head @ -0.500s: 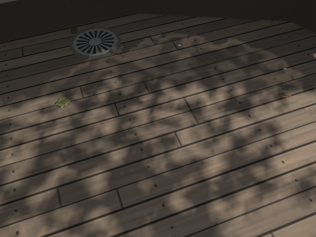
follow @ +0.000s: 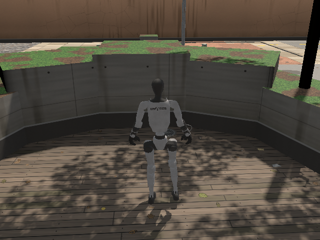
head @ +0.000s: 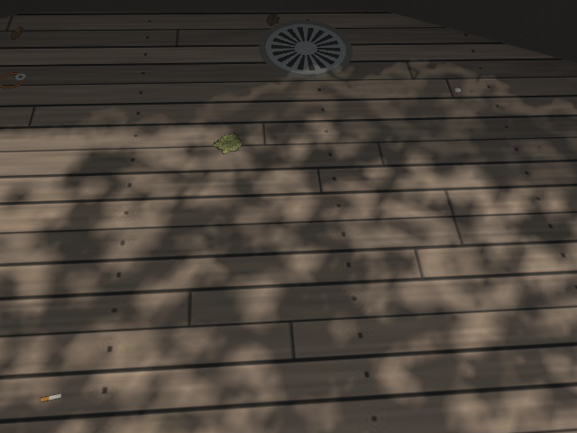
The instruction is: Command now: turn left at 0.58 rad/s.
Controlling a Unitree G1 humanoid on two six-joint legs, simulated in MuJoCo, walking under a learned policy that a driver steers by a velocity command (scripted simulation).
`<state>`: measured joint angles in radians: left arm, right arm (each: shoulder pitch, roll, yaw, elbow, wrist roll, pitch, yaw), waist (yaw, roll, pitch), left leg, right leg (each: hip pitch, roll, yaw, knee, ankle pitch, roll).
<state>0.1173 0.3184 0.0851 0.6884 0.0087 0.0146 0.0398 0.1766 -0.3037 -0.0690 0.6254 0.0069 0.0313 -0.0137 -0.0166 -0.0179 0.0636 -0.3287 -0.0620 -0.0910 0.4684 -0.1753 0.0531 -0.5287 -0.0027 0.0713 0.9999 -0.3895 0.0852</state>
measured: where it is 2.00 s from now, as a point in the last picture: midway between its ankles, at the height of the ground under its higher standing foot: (231, 389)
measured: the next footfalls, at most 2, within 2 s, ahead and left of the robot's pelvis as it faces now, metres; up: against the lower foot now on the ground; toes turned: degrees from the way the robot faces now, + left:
right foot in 0.20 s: +0.09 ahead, -0.12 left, +0.00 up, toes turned +17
left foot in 0.58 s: +0.00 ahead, +0.12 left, +0.00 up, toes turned +15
